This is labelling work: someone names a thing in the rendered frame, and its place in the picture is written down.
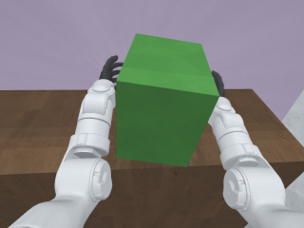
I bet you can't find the left robot upper arm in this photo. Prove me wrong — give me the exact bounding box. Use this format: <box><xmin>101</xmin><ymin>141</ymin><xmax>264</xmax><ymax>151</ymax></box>
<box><xmin>9</xmin><ymin>158</ymin><xmax>112</xmax><ymax>228</ymax></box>

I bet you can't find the right robot forearm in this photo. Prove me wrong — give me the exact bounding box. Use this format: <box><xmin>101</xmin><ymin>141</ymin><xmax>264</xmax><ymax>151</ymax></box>
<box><xmin>208</xmin><ymin>96</ymin><xmax>286</xmax><ymax>200</ymax></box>

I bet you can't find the carton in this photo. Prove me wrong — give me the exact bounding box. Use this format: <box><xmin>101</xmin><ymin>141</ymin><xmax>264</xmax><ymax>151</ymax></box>
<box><xmin>116</xmin><ymin>33</ymin><xmax>219</xmax><ymax>167</ymax></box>

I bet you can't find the pedestal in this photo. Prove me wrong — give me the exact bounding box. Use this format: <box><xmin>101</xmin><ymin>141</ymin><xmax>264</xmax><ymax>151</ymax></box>
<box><xmin>0</xmin><ymin>88</ymin><xmax>304</xmax><ymax>228</ymax></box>

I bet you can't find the right robot upper arm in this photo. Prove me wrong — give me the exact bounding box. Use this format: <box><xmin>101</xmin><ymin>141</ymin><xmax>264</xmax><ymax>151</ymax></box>
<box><xmin>222</xmin><ymin>166</ymin><xmax>304</xmax><ymax>228</ymax></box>

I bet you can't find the robot left hand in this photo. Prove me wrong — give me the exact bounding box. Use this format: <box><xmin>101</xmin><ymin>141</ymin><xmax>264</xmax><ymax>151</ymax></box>
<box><xmin>99</xmin><ymin>55</ymin><xmax>124</xmax><ymax>90</ymax></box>

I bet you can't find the left robot forearm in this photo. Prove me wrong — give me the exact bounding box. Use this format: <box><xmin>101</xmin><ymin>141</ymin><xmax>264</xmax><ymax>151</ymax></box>
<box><xmin>54</xmin><ymin>79</ymin><xmax>116</xmax><ymax>194</ymax></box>

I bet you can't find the robot right hand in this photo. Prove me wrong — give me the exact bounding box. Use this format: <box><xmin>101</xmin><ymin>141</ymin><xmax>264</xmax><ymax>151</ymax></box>
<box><xmin>211</xmin><ymin>70</ymin><xmax>225</xmax><ymax>98</ymax></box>

